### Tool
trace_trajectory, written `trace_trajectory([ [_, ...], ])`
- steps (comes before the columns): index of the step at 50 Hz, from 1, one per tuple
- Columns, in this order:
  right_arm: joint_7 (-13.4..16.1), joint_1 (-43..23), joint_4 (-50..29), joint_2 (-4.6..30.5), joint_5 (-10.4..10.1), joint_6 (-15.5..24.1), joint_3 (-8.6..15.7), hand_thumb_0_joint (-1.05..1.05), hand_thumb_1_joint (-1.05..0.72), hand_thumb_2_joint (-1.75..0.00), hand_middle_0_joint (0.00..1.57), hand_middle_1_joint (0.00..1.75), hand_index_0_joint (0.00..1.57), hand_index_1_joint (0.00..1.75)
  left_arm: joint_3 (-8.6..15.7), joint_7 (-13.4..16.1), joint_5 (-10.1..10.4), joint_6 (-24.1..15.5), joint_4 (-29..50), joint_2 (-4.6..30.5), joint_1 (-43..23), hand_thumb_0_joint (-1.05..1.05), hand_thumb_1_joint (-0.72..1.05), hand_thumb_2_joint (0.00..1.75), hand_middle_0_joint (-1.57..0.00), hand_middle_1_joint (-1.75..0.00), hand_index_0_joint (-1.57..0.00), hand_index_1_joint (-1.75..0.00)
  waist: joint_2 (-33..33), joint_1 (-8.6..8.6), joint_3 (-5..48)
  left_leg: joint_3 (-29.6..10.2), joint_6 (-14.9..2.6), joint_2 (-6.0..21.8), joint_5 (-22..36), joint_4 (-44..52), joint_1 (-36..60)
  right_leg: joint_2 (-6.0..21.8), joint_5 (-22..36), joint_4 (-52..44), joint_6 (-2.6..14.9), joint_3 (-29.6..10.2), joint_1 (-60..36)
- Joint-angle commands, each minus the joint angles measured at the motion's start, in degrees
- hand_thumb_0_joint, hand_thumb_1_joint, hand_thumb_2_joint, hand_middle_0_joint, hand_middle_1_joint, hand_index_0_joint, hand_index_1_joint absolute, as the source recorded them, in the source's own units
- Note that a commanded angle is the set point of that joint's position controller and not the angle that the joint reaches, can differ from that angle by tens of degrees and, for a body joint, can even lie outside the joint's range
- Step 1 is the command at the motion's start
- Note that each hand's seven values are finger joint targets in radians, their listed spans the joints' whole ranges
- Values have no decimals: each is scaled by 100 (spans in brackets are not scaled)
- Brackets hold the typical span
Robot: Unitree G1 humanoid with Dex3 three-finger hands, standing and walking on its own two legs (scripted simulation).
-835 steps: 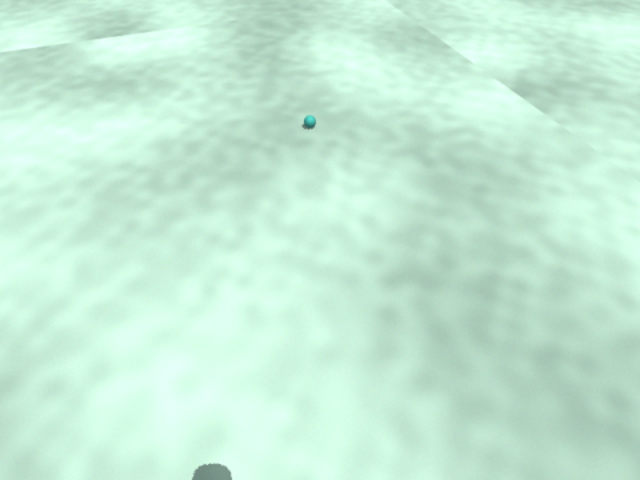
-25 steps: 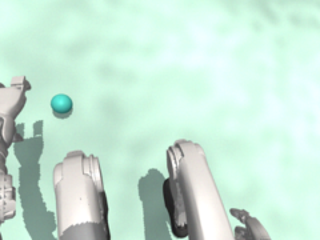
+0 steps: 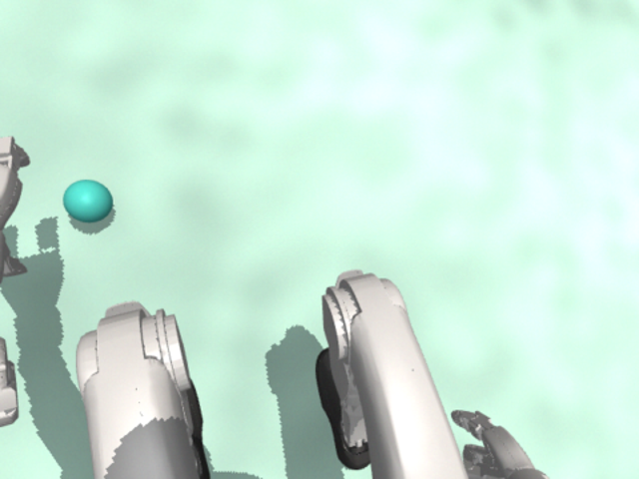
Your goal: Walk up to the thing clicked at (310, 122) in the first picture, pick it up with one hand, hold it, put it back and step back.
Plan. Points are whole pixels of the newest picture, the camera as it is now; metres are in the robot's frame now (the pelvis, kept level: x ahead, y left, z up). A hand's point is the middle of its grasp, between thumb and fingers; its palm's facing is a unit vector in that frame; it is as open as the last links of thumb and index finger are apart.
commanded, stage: rise first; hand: left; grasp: from above
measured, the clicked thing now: (88, 201) +0.50 +0.28 -0.30
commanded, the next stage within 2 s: approach in 1.46 s
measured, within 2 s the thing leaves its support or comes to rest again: neither
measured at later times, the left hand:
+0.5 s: hand (11, 216) +0.44 +0.33 -0.18, palm faces -0.44 -0.08 -0.90, open 14.3 cm
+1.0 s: hand (18, 209) +0.45 +0.33 -0.20, palm faces -0.44 -0.09 -0.89, open 14.3 cm
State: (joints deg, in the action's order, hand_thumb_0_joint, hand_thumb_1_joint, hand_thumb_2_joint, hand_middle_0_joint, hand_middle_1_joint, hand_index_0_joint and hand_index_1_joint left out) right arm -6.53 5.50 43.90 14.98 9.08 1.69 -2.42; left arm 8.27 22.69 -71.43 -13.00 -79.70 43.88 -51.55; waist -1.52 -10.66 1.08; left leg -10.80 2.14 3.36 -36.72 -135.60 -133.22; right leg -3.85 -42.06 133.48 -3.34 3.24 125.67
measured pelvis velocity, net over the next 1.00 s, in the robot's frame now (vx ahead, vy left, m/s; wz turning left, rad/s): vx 0.00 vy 0.00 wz -0.04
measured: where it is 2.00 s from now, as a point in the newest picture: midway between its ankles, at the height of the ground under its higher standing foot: (270, 441)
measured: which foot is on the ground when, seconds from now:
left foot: down 0.00-1.00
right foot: down 0.00-1.00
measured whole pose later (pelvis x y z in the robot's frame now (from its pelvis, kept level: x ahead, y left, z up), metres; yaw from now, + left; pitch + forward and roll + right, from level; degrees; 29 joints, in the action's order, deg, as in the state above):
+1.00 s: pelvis +0.00 +0.00 -0.02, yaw -2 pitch +31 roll -10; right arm -7.6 6.5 42.6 15.9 10.7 2.6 -7.1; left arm 7.9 23.7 -72.3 -12.5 -85.8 48.9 -56.0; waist -2.6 -14.4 -1.7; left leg -13.0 2.1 2.9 -36.6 -139.7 -135.7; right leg -4.6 -41.5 136.1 -3.9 4.7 127.2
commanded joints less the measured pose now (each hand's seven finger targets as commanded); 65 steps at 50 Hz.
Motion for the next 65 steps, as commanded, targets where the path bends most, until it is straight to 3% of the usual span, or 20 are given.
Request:
trace_trajectory([
  [1,46,1180,-57,1321,-9,5,449,0,-90,-90,20,30,20,30,183,195,79,-5,871,1562,-1599,0,-59,103,-7,-99,-5,-101,1656,-4,4123,760,-327,-94,798,1096,3254,-19,1437,-1444,482,605,-1587],
  [10,35,1168,-52,1354,-16,-11,374,0,-91,-90,20,30,20,30,90,264,66,13,731,1497,-1702,0,-59,104,-7,-100,-5,-101,1712,-33,3991,746,-318,-105,824,1048,3190,-33,1497,-1380,493,637,-1458],
  [14,31,1143,-69,1391,-11,-28,339,0,-91,-90,20,30,20,30,66,272,-33,46,562,1543,-1758,0,-60,105,-7,-99,-5,-101,1806,-99,3970,688,-298,-108,775,1071,3269,-49,1444,-1319,511,698,-1353],
  [26,-6,1198,-119,1461,41,38,221,0,-91,-90,20,30,20,30,0,289,-26,81,304,1563,-1911,0,-59,103,-7,-100,-6,-102,1806,-270,3744,622,-301,-98,703,1018,3196,-36,1407,-1253,487,764,-1282],
  [38,-28,1239,-140,1518,106,100,83,0,-91,-90,20,30,20,30,190,308,5,47,314,1977,-2012,0,-59,103,-7,-100,-6,-102,1826,-317,3795,647,-328,-92,759,798,3004,-76,1505,-1238,448,744,-1502],
  [44,-36,1214,-165,1527,145,82,31,0,-90,-90,20,30,20,30,174,294,10,46,197,2045,-1993,0,-58,102,-7,-101,-6,-102,1743,-342,3763,647,-346,-97,646,737,2782,-107,1441,-1293,425,737,-1601],
  [47,-48,1239,-160,1575,138,115,22,0,-91,-90,20,30,20,30,99,289,14,49,140,1995,-2045,0,-59,103,-7,-101,-6,-102,1700,-424,3494,598,-343,-89,600,754,2781,-106,1408,-1245,439,795,-1414],
  [50,-50,1184,-182,1581,135,118,-1,0,-90,-90,20,30,20,30,135,308,3,36,182,2057,-2000,0,-57,102,-8,-101,-7,-102,1949,-344,3621,585,-302,-94,625,808,2952,-97,1393,-1155,469,830,-1383],
  [53,-76,1209,-190,1578,146,127,-26,0,-90,-90,20,30,20,30,88,283,-59,54,130,2037,-1926,0,-59,103,-7,-101,-6,-103,1891,-397,3534,590,-315,-94,658,762,2880,-117,1459,-1206,452,823,-1442],
  [57,-95,1222,-204,1600,124,138,29,0,-91,-90,20,30,20,30,210,293,4,71,586,2156,-2027,0,-59,103,-7,-101,-6,-102,2252,-343,3880,574,-268,-71,916,807,3303,-91,1667,-1102,465,839,-1471],
  [65,-133,1275,-208,1557,74,131,55,0,-90,-90,20,30,20,30,-3,215,72,180,534,1872,-2054,0,-57,101,-8,-101,-7,-102,1973,-456,3698,572,-314,-61,890,747,3034,-101,1711,-1207,435,815,-1421],
])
